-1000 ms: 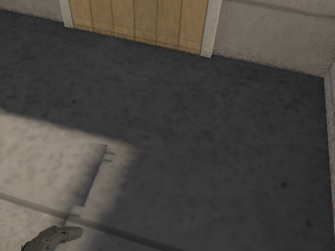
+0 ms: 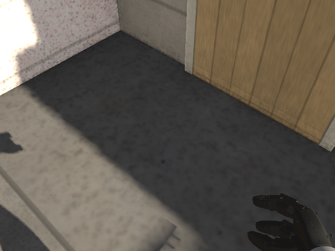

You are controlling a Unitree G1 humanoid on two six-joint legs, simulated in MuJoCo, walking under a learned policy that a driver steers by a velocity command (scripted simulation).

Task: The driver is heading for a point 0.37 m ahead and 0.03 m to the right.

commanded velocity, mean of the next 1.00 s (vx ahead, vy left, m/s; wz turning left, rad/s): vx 0.21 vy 0.00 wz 0.01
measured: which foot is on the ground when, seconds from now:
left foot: down 0.00-0.42, up 0.44-0.76, down 0.78-1.00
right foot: up 0.00-0.38, down 0.40-1.00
